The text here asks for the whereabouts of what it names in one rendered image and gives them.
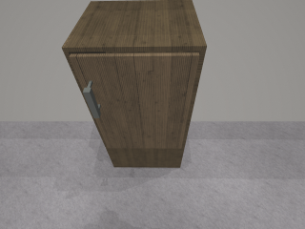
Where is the cupboard door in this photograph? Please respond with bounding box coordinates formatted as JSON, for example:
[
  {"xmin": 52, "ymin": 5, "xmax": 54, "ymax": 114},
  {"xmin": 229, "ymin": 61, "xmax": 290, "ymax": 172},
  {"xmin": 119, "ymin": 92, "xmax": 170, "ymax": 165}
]
[{"xmin": 69, "ymin": 52, "xmax": 200, "ymax": 149}]

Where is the handle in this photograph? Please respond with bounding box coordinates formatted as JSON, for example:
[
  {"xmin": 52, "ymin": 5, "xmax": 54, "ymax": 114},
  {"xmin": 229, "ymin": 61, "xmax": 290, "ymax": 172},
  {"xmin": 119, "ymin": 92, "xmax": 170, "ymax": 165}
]
[{"xmin": 83, "ymin": 80, "xmax": 101, "ymax": 118}]

